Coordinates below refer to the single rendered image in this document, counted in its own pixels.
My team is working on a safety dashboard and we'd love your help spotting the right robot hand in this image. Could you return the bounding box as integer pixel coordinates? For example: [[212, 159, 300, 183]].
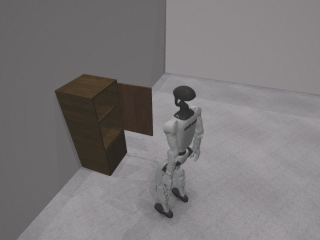
[[189, 147, 201, 162]]

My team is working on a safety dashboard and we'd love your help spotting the left robot hand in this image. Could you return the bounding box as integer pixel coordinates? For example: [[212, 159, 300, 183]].
[[161, 175, 173, 191]]

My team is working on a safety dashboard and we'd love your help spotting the robot left shin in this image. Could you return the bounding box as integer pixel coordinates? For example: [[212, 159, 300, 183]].
[[156, 185, 169, 213]]

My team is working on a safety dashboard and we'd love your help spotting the robot right forearm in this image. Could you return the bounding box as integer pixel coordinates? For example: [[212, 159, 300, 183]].
[[192, 132, 204, 150]]

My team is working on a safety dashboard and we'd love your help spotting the robot left upper arm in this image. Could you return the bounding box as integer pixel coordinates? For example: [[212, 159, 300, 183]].
[[163, 119, 180, 158]]

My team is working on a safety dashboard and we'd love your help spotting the cupboard door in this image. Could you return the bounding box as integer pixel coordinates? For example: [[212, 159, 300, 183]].
[[117, 82, 153, 136]]

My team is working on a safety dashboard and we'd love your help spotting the robot right upper arm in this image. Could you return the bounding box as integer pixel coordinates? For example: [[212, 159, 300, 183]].
[[189, 105, 204, 136]]

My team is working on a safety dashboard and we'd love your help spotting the robot right thigh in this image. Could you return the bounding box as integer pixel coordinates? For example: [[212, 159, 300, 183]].
[[174, 146, 193, 178]]

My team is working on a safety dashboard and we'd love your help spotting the robot left forearm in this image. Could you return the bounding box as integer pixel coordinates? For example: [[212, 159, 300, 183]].
[[165, 150, 178, 178]]

